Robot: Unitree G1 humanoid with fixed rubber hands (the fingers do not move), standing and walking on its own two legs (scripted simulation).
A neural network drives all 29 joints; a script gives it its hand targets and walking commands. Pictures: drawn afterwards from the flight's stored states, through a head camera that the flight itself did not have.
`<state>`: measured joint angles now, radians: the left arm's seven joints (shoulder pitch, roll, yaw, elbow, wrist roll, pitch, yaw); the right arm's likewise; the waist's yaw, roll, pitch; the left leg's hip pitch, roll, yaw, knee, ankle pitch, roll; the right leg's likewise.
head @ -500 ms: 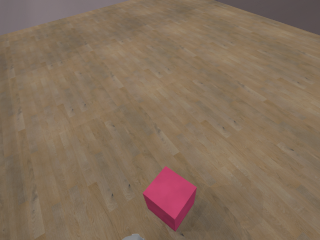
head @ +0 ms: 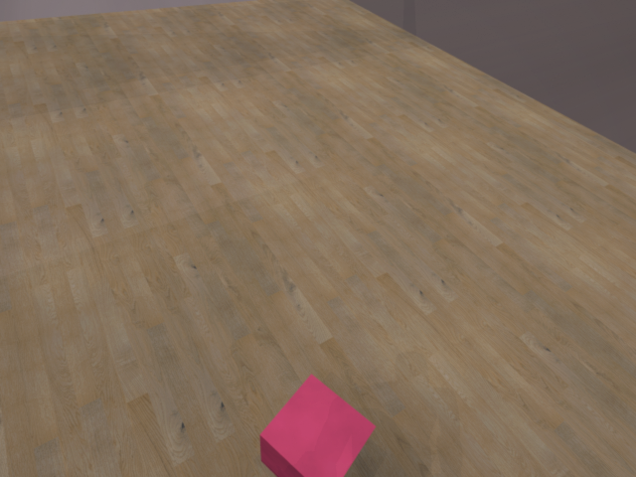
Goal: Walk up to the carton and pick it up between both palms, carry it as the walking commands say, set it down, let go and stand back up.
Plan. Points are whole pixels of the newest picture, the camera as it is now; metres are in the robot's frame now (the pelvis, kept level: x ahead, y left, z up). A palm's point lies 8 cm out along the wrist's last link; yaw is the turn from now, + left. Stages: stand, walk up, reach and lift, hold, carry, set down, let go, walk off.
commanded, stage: walk up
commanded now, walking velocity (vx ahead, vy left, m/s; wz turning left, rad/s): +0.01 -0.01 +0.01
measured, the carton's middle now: (314, 444) +0.36 -0.03 -0.66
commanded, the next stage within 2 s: none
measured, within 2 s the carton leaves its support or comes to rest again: neither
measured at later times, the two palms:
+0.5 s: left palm out of the picture +0.04 +0.11 -0.12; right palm out of the picture -0.01 -0.35 -0.16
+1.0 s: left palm out of the picture -0.01 +0.11 -0.17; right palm out of the picture +0.02 -0.31 -0.16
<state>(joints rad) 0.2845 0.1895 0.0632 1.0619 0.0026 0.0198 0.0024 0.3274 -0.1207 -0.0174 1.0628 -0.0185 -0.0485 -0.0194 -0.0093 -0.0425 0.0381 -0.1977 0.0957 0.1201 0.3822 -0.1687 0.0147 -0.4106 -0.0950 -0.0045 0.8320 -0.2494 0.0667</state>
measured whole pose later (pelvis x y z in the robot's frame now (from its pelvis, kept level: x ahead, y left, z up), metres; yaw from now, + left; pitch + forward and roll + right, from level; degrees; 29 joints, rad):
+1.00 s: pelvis -0.01 -0.10 -0.02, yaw +3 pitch -1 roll +0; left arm 0.26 0.13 0.04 1.08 0.00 0.00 0.05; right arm 0.23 -0.11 -0.05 1.10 -0.01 0.01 -0.04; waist 0.00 -0.01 0.05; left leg -0.22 -0.01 0.01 0.54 -0.31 0.02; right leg -0.24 0.00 -0.19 0.50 -0.26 -0.06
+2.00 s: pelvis -0.03 -0.18 -0.01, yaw +33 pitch +2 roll -5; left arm 0.24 0.26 0.08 0.80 0.03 0.11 -0.06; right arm 0.37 -0.28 -0.12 0.94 -0.07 0.04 -0.03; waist -0.10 0.04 0.00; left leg -0.36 0.11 -0.31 0.39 -0.10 -0.12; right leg -0.39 0.02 0.00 0.78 -0.44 0.11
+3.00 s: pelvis +0.09 -0.39 -0.01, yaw +48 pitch +0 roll +3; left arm 0.25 0.13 0.02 0.99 0.04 -0.01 0.05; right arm 0.18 -0.23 -0.07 1.00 -0.04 0.08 -0.01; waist 0.02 -0.01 0.05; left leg -0.43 -0.01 0.06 1.02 -0.42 -0.06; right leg -0.27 -0.13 -0.12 0.46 -0.20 0.00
